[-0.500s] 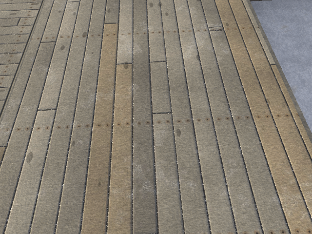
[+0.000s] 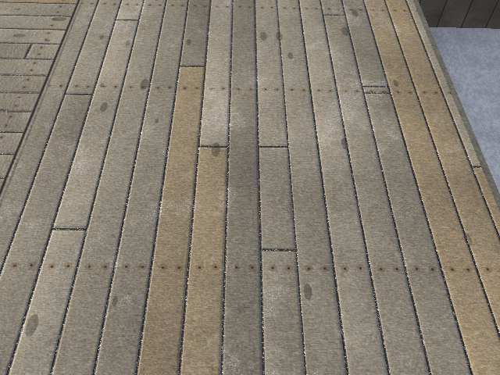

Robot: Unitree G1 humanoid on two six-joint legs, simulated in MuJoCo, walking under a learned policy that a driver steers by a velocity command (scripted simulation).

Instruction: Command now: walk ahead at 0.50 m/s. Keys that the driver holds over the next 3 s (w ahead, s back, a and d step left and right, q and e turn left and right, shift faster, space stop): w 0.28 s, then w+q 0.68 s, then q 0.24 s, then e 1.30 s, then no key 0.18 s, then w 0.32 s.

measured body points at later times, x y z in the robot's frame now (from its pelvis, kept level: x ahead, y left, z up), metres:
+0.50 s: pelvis +0.29 -0.04 -0.01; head +0.33 -0.05 +0.44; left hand +0.49 +0.21 -0.10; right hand +0.26 -0.31 -0.15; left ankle +0.10 +0.09 -0.70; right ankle +0.41 -0.14 -0.73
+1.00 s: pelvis +0.55 +0.03 -0.01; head +0.58 +0.05 +0.44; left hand +0.47 +0.31 -0.15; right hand +0.82 -0.14 -0.10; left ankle +0.64 +0.15 -0.73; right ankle +0.41 -0.15 -0.71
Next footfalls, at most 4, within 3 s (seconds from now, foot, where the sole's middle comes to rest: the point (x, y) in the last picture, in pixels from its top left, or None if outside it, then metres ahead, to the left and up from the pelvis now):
0.46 right None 0.45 -0.15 -0.76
0.98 left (201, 294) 0.67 0.17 -0.76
1.46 right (251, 233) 0.88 0.03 -0.76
1.78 left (177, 272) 0.74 0.24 -0.76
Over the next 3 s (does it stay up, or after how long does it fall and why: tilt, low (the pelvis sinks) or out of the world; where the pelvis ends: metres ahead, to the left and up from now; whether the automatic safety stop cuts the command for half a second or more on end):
stays up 0.80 0.07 0.02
